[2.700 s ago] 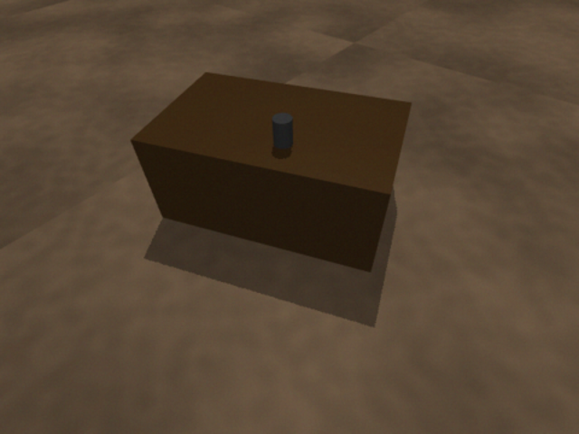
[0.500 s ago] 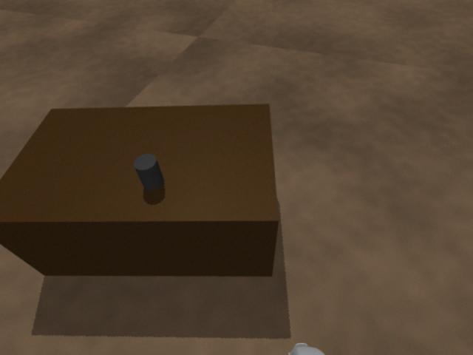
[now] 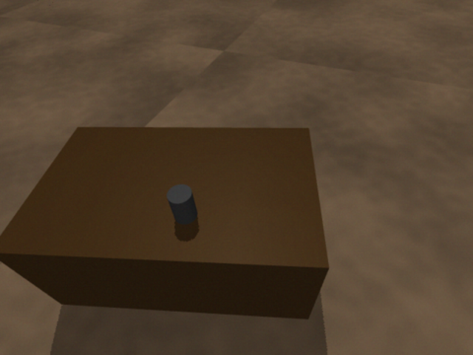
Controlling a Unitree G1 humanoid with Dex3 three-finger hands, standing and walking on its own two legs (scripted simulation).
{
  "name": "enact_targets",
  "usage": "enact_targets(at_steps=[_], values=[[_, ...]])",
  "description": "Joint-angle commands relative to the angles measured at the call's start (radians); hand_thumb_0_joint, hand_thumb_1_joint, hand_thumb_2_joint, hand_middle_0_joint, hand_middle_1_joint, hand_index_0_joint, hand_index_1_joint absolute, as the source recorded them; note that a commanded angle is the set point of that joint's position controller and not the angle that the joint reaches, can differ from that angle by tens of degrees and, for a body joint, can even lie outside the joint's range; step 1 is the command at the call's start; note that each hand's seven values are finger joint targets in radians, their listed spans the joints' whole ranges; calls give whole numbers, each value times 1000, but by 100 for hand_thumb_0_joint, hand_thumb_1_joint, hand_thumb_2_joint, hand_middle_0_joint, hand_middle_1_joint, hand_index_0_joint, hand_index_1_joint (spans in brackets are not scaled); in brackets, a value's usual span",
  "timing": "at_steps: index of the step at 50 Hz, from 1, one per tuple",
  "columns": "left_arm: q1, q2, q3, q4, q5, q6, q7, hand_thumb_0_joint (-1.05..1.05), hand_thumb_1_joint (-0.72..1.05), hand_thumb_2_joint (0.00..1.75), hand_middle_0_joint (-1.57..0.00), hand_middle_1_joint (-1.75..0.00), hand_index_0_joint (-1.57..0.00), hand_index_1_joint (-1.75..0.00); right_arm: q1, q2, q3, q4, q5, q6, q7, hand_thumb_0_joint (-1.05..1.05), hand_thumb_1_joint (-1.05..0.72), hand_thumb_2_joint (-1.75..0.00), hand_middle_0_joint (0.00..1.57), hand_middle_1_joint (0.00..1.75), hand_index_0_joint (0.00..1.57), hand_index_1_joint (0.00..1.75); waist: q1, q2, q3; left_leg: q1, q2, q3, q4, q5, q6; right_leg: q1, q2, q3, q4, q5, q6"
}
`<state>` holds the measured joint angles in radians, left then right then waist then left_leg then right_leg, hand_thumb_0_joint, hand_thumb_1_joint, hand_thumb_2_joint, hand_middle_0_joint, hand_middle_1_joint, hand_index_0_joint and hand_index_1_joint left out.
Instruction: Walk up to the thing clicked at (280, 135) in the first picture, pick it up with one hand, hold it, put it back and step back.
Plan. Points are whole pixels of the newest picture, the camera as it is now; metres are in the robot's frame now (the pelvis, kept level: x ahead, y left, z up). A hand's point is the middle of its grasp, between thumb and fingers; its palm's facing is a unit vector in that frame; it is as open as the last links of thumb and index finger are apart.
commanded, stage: walk up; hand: left
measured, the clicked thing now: (182, 204) +0.61 +0.23 -0.24
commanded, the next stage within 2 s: stand in 1.88 s
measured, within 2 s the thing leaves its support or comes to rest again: neither
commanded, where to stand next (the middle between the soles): +0.13 +0.03 m, yaw -2 degrees
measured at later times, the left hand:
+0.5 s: hand out of the picture +0.18 +0.31 -0.14, palm faces -0.12 -0.92 -0.37, open 7.4 cm
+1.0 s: hand out of the picture +0.16 +0.27 -0.12, palm faces -0.08 -0.95 -0.31, open 7.4 cm
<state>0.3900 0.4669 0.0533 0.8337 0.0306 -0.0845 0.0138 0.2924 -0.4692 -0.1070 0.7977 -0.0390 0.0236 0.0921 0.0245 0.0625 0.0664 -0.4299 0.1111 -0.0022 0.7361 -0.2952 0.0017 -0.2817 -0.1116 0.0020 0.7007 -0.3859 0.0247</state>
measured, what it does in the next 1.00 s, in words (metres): steps on the spot: right foot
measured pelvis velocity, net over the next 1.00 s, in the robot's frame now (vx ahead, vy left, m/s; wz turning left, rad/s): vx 0.06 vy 0.03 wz -0.06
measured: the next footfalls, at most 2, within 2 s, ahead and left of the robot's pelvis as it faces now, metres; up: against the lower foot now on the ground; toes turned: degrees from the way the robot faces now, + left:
right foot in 0.44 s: +0.13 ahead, -0.07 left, +0.00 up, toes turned -3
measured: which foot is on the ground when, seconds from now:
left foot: down 0.00-1.00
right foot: down 0.00-0.02, up 0.04-0.42, down 0.44-1.00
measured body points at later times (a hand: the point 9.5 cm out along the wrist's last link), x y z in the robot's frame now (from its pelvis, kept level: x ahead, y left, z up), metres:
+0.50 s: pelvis +0.06 +0.05 +0.00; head +0.11 +0.05 +0.45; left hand +0.18 +0.35 -0.11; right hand +0.10 -0.26 -0.12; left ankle +0.08 +0.15 -0.71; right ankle +0.09 -0.07 -0.71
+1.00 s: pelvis +0.06 +0.03 +0.03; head +0.07 +0.03 +0.48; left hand +0.16 +0.32 -0.10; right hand +0.12 -0.29 -0.09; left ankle +0.07 +0.16 -0.71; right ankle +0.09 -0.07 -0.71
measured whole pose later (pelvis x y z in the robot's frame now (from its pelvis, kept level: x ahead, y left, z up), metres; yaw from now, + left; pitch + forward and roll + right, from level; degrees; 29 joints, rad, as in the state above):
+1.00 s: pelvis +0.06 +0.03 +0.03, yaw -3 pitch -2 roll +1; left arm 0.11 0.35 0.01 1.08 0.02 0.01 -0.04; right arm 0.14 -0.39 0.01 1.07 -0.01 -0.04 0.00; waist 0.01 -0.01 0.06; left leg -0.17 0.04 0.07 0.42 -0.22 -0.02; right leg -0.21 0.03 -0.02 0.44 -0.19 -0.04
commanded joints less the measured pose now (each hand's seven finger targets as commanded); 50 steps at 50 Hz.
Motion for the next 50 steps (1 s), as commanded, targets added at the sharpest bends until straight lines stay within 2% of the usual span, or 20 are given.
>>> enact_targets(at_steps=[1, 2, 3, 5, 7, 11, 13, 15, 19, 21, 23, 24, 25, 27, 29, 30, 34, 37, 44, 50], values=[[-14, 75, 15, -90, -18, 5, 27, 0, 90, 90, -20, -30, -20, -30, 224, -261, -83, -14, -13, -45, -44, 0, -90, -90, 20, 30, 20, 30, -128, 305, -46, 328, 168, -368, -373, -191, 81, -422, 126, -43, 418, -156, -67], [-6, 148, 32, -75, -27, 13, 39, 0, 90, 90, -20, -30, -20, -30, 135, -324, -87, -50, 6, -51, -45, 0, -90, -90, 20, 30, 20, 30, -95, 244, -33, 238, 293, -614, -502, -328, 185, -444, 138, 15, 484, -198, -73], [-22, 205, 43, -51, -21, 12, 46, 0, 90, 90, -20, -30, -20, -30, 75, -347, -90, -57, 21, -48, -42, 0, -90, -90, 20, 30, 20, 30, -78, 230, 20, 163, 334, -666, -517, -420, 281, -417, 88, 57, 538, -196, -83], [-22, 220, 47, -12, -34, 7, 39, 0, 90, 90, -20, -30, -20, -30, 22, -245, -55, -68, 17, -51, -58, 0, -90, -90, 20, 30, 20, 30, -49, 134, 52, 137, 204, -406, -430, -171, 223, -384, 65, 78, 515, -99, -70], [12, 185, 46, 20, -36, 9, 19, 0, 90, 90, -20, -30, -20, -30, 34, -214, -34, -47, 27, -73, -72, 0, -90, -90, 20, 30, 20, 30, -24, 138, 22, 178, 146, -257, -353, 146, 173, -329, 46, 63, 421, -25, -68], [-46, 128, 34, 13, -26, 32, 3, 0, 90, 90, -20, -30, -20, -30, 61, -193, -16, -33, 33, -93, -93, 0, -90, -90, 20, 30, 20, 30, -34, 94, -47, 282, 165, -175, -281, 503, 207, -260, 51, 36, 247, -4, -47], [-102, 114, 36, 5, -23, 47, 1, 0, 90, 90, -20, -30, -20, -30, 89, -183, -7, -24, 36, -101, -106, 0, -90, -90, 20, 30, 20, 30, -43, 60, -64, 280, 185, -153, -245, 732, 183, -221, 54, 27, 211, 19, -56], [-138, 102, 34, -4, -20, 61, 1, 0, 90, 90, -20, -30, -20, -30, 89, -186, -7, -20, 39, -102, -116, 0, -90, -90, 20, 30, 20, 30, -44, 57, -77, 254, 192, -141, -218, 836, 164, -155, 65, 4, 170, 43, -72], [-157, 89, 32, -6, -22, 75, -7, 0, 90, 90, -20, -30, -20, -30, 30, -193, -3, -28, 42, -91, -129, 0, -90, -90, 20, 30, 20, 30, -34, 60, -125, 253, 184, -141, -163, 735, 179, -59, 82, -14, 37, 65, -89], [-141, 94, 37, 9, -16, 69, -8, 0, 90, 90, -20, -30, -20, -30, -3, -183, 8, -25, 46, -83, -128, 0, -90, -90, 20, 30, 20, 30, -2, 21, -147, 192, 151, -111, -95, 581, 143, 70, 83, 3, -145, 182, -107], [-155, 186, 59, 10, -7, 54, -7, 0, 90, 90, -20, -30, -20, -30, 14, -123, 30, -20, 55, -87, -128, 0, -90, -90, 20, 30, 20, 30, -12, -160, -196, 67, 28, -22, 24, 311, 48, 202, -77, 241, -169, 503, -185], [-215, 180, 52, 1, -22, 57, -10, 0, 90, 90, -20, -30, -20, -30, 18, -110, 36, 1, 51, -86, -131, 0, -90, -90, 20, 30, 20, 30, -26, -165, -199, 95, -50, 20, 42, 84, 3, 147, -171, 313, -163, 553, -280], [-267, 178, 44, -4, -28, 61, -12, 0, 90, 90, -20, -30, -20, -30, 27, -116, 30, 35, 47, -84, -137, 0, -90, -90, 20, 30, 20, 30, -43, -181, -182, 171, -57, 13, -22, -48, 10, 54, -196, 310, -151, 532, -289], [-301, 127, 22, -1, -29, 71, -16, 0, 90, 90, -20, -30, -20, -30, 12, -146, 25, 74, 40, -96, -131, 0, -90, -90, 20, 30, 20, 30, -63, -122, -143, 265, -1, -62, -200, 21, 45, -65, -77, 171, -119, 396, -170], [-273, 113, 21, 21, -23, 74, -21, 0, 90, 90, -20, -30, -20, -30, -62, -187, 24, 78, 36, -102, -123, 0, -90, -90, 20, 30, 20, 30, -20, -85, -98, 193, 115, -192, -264, 82, 120, -33, 33, 87, -58, 278, -93], [-266, 116, 24, 43, -19, 76, -20, 0, 90, 90, -20, -30, -20, -30, -92, -187, 27, 80, 34, -101, -122, 0, -90, -90, 20, 30, 20, 30, -8, -88, -73, 158, 139, -201, -267, 81, 139, -14, 42, 71, -65, 233, -88], [-295, 111, 22, 71, -24, 68, -32, 0, 90, 90, -20, -30, -20, -30, -132, -144, 52, 113, 33, -104, -116, 0, -90, -90, 20, 30, 20, 30, -15, -56, -62, 119, 44, -88, -308, 19, 60, 69, 4, 139, -179, 269, -119], [-336, 110, 15, 90, -23, 67, -34, 0, 90, 90, -20, -30, -20, -30, -161, -125, 58, 141, 29, -96, -110, 0, -90, -90, 20, 30, 20, 30, -27, -64, -37, 169, 8, -51, -318, -69, 47, 10, -20, 182, -283, 151, -120], [-365, 112, 10, 145, -18, 65, -36, 0, 90, 90, -20, -30, -20, -30, -173, -110, 65, 197, 29, -91, -104, 0, -90, -90, 20, 30, 20, 30, -27, -104, -64, 270, -3, -24, -358, 14, 32, 27, -21, 186, -403, 77, -91], [-365, 103, 12, 181, -21, 64, -35, 0, 90, 90, -20, -30, -20, -30, -180, -115, 67, 233, 27, -91, -106, 0, -90, -90, 20, 30, 20, 30, -25, -92, -102, 297, 16, -24, -398, 84, 26, 95, -19, 162, -417, 175, -81]])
